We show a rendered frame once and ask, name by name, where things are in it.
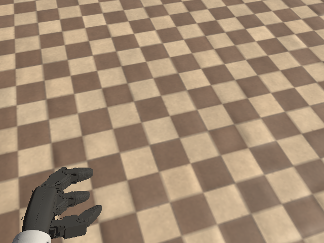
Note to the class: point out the robot left hand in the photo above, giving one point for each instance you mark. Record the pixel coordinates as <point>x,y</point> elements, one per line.
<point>49,200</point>

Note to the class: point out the left robot forearm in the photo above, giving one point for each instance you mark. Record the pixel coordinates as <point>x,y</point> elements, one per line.
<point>32,236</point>

